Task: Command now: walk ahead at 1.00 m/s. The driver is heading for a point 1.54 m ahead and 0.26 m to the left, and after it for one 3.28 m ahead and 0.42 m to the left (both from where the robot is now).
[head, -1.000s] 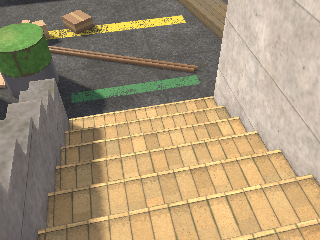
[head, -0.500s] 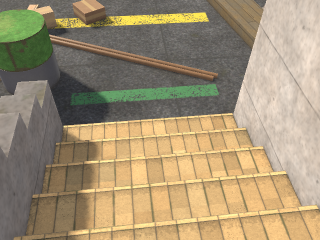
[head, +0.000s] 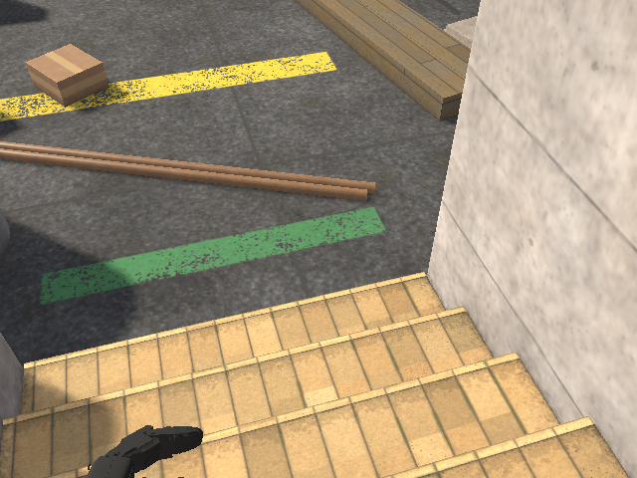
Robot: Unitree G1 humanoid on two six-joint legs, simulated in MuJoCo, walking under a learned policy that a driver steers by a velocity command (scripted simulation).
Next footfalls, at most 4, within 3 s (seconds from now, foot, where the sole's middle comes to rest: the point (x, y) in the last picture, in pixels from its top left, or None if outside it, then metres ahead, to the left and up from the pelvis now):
0.06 right None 0.21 -0.12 -0.82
0.44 left None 0.49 0.11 -0.97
0.76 right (340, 431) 0.84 -0.13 -1.11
1.16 left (216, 393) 1.09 0.23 -1.26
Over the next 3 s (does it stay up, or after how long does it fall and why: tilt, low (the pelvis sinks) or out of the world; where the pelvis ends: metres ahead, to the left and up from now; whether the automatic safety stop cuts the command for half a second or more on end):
stays up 1.67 0.41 -0.79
